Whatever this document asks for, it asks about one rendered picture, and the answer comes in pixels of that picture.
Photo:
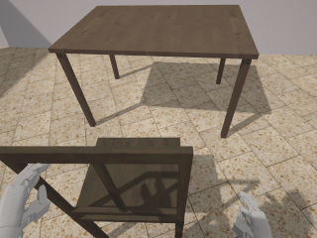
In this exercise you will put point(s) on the chair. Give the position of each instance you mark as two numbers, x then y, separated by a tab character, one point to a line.
129	179

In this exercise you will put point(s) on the robot right hand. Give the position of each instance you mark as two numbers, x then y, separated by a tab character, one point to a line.
257	224

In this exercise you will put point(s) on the robot left hand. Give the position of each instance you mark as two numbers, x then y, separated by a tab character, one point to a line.
14	198

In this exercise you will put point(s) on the robot left forearm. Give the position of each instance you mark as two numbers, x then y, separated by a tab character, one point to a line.
11	232

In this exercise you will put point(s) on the table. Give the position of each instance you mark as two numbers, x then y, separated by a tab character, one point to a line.
178	31

